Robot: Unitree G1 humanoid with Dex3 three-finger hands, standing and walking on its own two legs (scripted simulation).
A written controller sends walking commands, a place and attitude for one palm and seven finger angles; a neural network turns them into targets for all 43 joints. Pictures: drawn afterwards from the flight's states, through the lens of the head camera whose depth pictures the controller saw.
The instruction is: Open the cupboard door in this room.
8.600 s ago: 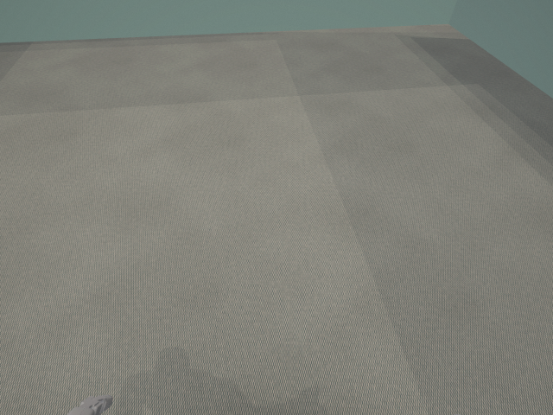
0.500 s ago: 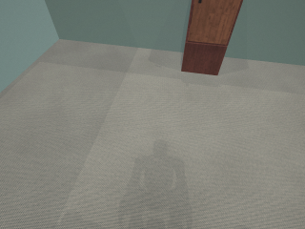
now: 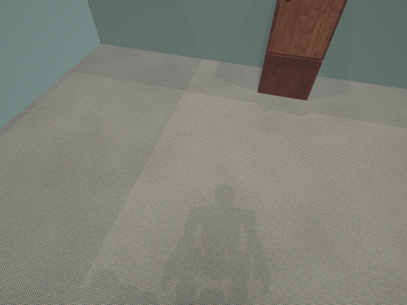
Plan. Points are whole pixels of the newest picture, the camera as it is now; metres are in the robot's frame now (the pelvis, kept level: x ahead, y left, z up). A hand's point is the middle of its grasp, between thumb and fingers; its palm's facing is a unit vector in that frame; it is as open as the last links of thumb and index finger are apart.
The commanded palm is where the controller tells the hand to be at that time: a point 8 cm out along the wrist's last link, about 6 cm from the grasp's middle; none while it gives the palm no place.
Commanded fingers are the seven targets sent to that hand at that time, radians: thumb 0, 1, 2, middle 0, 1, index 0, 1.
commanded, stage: turn or walk to find it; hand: left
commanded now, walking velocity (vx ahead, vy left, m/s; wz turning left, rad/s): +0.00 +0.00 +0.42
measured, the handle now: out of the picture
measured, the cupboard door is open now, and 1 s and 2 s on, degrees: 0 0 0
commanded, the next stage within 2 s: stand and wait in 0.22 s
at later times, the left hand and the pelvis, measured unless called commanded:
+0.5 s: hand out of the picture +0.02 +0.22 -0.16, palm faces +0.14 -0.96 -0.25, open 7.4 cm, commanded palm none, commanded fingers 0.00 0.90 0.90 -0.20 -0.30 -0.20 -0.30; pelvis -0.02 +0.01 +0.01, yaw +7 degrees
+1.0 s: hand out of the picture -0.10 +0.18 -0.18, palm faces +0.36 -0.91 -0.22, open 7.4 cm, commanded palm none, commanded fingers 0.00 0.90 0.90 -0.20 -0.30 -0.20 -0.30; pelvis -0.04 -0.01 -0.01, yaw +19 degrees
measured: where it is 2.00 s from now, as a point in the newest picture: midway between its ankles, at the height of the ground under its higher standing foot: outside the picture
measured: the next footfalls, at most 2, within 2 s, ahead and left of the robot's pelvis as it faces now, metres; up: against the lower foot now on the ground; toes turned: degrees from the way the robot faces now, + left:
right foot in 0.58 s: +0.01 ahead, -0.13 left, +0.00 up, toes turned +5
left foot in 1.00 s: -0.05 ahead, +0.11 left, +0.00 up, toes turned +24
